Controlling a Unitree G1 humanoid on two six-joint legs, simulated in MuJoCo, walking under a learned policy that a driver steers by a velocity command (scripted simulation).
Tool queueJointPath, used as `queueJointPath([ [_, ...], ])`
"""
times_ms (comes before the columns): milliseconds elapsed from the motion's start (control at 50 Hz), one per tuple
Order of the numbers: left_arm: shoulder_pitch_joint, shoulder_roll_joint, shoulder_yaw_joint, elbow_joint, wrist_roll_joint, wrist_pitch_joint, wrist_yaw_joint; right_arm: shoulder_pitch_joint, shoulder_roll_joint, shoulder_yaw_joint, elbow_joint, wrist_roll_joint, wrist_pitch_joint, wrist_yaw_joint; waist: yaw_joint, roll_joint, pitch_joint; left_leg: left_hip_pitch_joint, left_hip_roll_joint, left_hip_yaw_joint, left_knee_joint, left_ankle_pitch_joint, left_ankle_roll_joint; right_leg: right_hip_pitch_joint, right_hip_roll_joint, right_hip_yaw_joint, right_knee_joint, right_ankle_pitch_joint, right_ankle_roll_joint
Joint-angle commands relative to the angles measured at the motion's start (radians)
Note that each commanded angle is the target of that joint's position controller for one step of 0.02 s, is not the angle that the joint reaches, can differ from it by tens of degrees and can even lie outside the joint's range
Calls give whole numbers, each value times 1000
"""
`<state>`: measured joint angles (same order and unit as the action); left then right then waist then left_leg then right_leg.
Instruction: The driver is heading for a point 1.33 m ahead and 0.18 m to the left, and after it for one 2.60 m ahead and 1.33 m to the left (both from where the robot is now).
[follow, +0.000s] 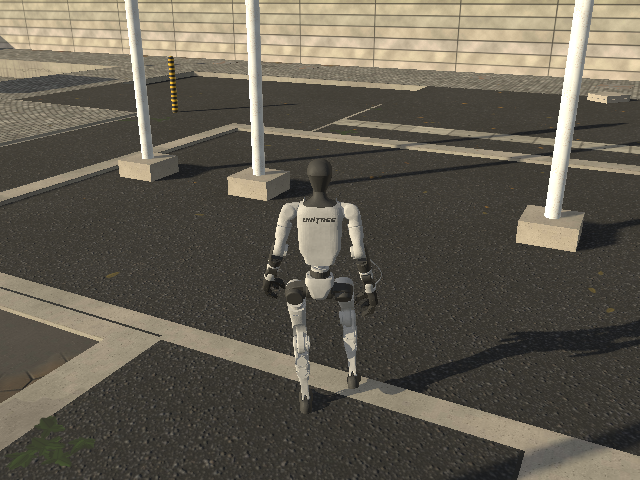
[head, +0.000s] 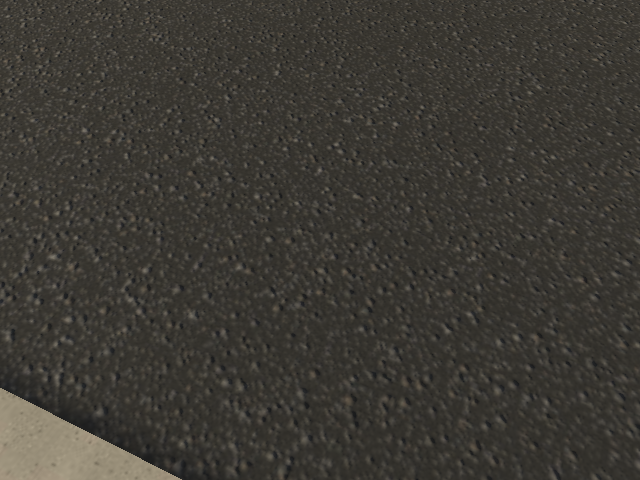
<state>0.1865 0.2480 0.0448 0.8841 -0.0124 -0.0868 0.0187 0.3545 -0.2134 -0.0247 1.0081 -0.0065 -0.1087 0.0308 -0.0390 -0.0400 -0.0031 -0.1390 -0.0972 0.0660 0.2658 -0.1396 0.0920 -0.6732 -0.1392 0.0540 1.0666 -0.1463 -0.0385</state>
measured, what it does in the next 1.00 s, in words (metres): goes down: right foot, then left foot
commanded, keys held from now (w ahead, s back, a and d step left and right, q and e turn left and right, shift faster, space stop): w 1.00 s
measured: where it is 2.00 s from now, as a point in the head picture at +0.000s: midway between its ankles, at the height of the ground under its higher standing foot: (338, 283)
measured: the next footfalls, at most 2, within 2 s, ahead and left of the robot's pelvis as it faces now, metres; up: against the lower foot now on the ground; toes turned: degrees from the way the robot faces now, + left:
right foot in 0.28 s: +0.35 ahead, -0.18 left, -0.02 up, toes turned -1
left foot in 0.82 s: +0.70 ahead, +0.04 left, -0.05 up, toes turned +1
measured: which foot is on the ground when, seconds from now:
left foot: down 0.00-0.34, up 0.36-0.80, down 0.82-1.00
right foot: up 0.00-0.26, down 0.28-0.84, up 0.86-1.00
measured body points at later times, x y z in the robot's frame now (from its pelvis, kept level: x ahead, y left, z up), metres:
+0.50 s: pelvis +0.29 -0.09 -0.01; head +0.31 -0.10 +0.44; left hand +0.36 +0.17 -0.14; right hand +0.37 -0.35 -0.15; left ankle +0.25 +0.07 -0.67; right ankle +0.32 -0.18 -0.75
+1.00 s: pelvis +0.61 -0.04 -0.06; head +0.63 -0.03 +0.39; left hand +0.65 +0.22 -0.20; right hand +0.69 -0.29 -0.18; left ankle +0.66 +0.04 -0.79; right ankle +0.53 -0.18 -0.69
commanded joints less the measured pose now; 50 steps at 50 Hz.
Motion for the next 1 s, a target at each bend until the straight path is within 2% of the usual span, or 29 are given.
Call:
queueJointPath([
  [20, -17, 41, 11, -55, 10, -4, 0, -25, -144, -25, -58, 5, -11, -23, 31, 65, 69, -66, 284, -207, -173, 122, 148, -39, -24, 5, -189, 164, 19],
  [120, -151, 37, 8, -84, -3, -20, -24, 56, -162, -29, -34, 19, -8, -31, -20, 82, 70, 0, 261, -134, -120, 130, 119, 49, 33, -36, -429, 338, 26],
  [200, -255, 52, 6, -137, -5, -41, -59, 122, -164, -36, -2, 22, 12, -46, -46, 78, 96, 209, 342, -185, -3, 114, 104, -70, 24, 9, -545, 274, -14],
  [260, -221, 74, 13, -135, -18, -42, -71, 98, -185, -48, -7, 21, 29, -45, -19, 86, 82, 203, 347, -182, 94, 210, 78, 63, 50, -15, -599, 161, -38],
  [280, -156, 93, 23, -119, -19, -43, -70, 86, -194, -51, -10, 19, 34, -41, 15, 93, 46, 189, 331, -174, 175, 324, 70, 178, 84, -48, -610, 136, -50],
  [300, -96, 133, 45, -88, -6, -54, -68, 177, -119, -31, 6, 21, 37, -29, 10, 28, -50, 95, 235, -121, 332, 443, 39, 427, 138, -97, -615, 134, -75],
  [320, 91, 157, 67, -49, 0, -61, -70, 169, -77, -9, 1, 26, 35, -23, 102, -20, -184, -173, 171, -55, 601, 368, -33, 763, 19, 98, -610, 76, -141],
  [340, 294, 185, 81, 8, 5, -47, -66, 127, -95, -1, -18, 35, 19, -21, 198, -126, -332, -380, 95, -38, 944, 100, -73, 1016, -132, 363, -673, -116, -223],
  [360, 277, 154, 60, 16, -2, -40, -66, 71, -120, -6, -54, 37, 0, -19, 185, -180, -341, -474, 92, -147, 1048, -337, -40, 1032, -177, 456, -725, -108, -206],
  [380, 204, 136, 51, 4, -4, -37, -65, -42, -175, -23, -102, 48, -15, -24, 165, -124, -223, -520, 132, -160, 1042, -325, -13, 912, -162, 404, -758, -89, -172],
  [400, 111, 124, 45, -12, 3, -39, -63, -110, -170, -26, -123, 51, -22, -30, 138, -60, -111, -538, 165, -144, 986, -264, -11, 791, -140, 334, -790, 39, -157],
  [420, 59, 88, 34, -17, 11, -42, -64, -135, -150, -30, -128, 44, -21, -38, 109, -17, -53, -518, 187, -128, 928, -226, -10, 694, -109, 274, -825, 127, -144],
  [440, 42, 58, 25, -12, 15, -46, -65, -122, -122, -32, -124, 40, -14, -42, 84, -21, -22, -487, 199, -118, 883, -192, -8, 628, -82, 227, -861, 168, -139],
  [480, 67, 56, 23, 10, 8, -48, -58, -74, -65, -27, -113, 35, 0, -43, 54, -31, 0, -450, 211, -110, 809, -145, -7, 567, -81, 204, -921, 200, -156],
  [560, 108, 124, 40, 32, 12, -54, -37, -164, -68, -33, -144, 19, 0, -38, 49, -23, 62, -479, 233, -100, 628, 30, -17, 502, -97, 160, -999, 238, -183],
  [600, 161, 86, 27, 57, 3, -61, -25, -236, -97, -42, -165, 18, -24, -23, 66, -7, 96, -552, 237, -115, 497, 196, -10, 563, -69, 122, -995, 261, -168],
  [640, 188, 86, 24, 70, -9, -53, -11, -331, -84, -36, -189, 14, -47, -9, 92, 8, 127, -468, 189, -68, 288, 374, -7, 513, -8, 50, -989, 217, -141],
  [680, 233, 104, 26, 89, -11, -49, -4, -393, -64, -28, -211, 13, -56, 6, 115, -2, 129, -369, 156, -60, 203, 490, -7, 487, -20, 61, -987, 159, -139],
  [760, 269, 120, 38, 120, -23, -36, 3, -398, -107, -31, -227, 13, -48, 14, 96, 20, 125, -375, 164, -115, 129, 434, 19, 635, -66, 72, -863, 161, -112],
  [800, 273, 128, 43, 125, -15, -23, -1, -310, -127, -41, -203, 7, -49, 10, 51, 59, 72, -276, 141, -99, 106, 368, 32, 678, -50, 61, -703, 320, -95],
  [820, 262, 123, 40, 120, -4, -18, -8, -190, -148, -55, -162, 2, -51, 5, -6, 78, 0, -118, 109, -66, 97, 377, 47, 651, -2, 36, -542, 436, -81],
  [840, 221, 101, 30, 97, 10, -18, -13, -4, -178, -65, -110, -12, -49, -1, -91, 106, -115, 155, 172, -99, 183, 545, 84, 487, 65, -6, -274, 392, -58],
  [860, 311, -26, -8, 98, 23, -32, -24, 115, -231, -66, -85, -25, -42, 2, -74, 363, -255, 543, 422, -358, 289, 864, 233, 126, 214, -43, 164, -383, -3],
  [880, 408, 3, -14, 125, -2, -42, -26, 166, -201, -57, -82, -1, -25, 6, -73, 298, -374, 665, 478, -522, 288, 715, 283, -22, 215, 112, 328, -513, -3],
  [900, 354, 57, -3, 101, -42, -49, -25, 148, -225, -76, -76, 26, -13, 2, -75, 249, -356, 608, 499, -589, 194, 276, 298, -125, 159, 111, 367, -432, -9],
  [920, 212, 110, 10, 53, -40, -47, -14, 27, -187, -63, -117, 22, -5, -7, -57, 95, -232, 416, 455, -560, 98, 126, 250, -139, 90, 54, 295, -296, 3],
  [940, 153, 124, 21, 33, -24, -36, -7, -64, -171, -51, -139, 13, -4, -9, -22, 46, -144, 231, 457, -556, 44, 141, 240, -97, 60, 33, 261, -236, 19],
  [980, 179, 72, 21, 37, 8, -8, -2, -126, -151, -42, -144, -5, -8, -1, 50, 45, -82, -11, 415, -498, -32, 129, 227, 34, 9, 47, 160, -205, 35],
  [1000, 190, 39, 17, 41, 7, 2, -2, -122, -140, -40, -136, -5, -9, -1, 64, 65, -57, -74, 385, -439, -67, 95, 211, 68, -3, 43, 92, -199, 34],
])
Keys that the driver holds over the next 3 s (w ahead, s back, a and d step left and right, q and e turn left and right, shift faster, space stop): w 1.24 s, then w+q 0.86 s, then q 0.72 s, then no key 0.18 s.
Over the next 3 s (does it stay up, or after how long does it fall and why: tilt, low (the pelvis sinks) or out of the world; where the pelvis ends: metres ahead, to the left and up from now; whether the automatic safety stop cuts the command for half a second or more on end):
stays up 1.30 0.10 -0.05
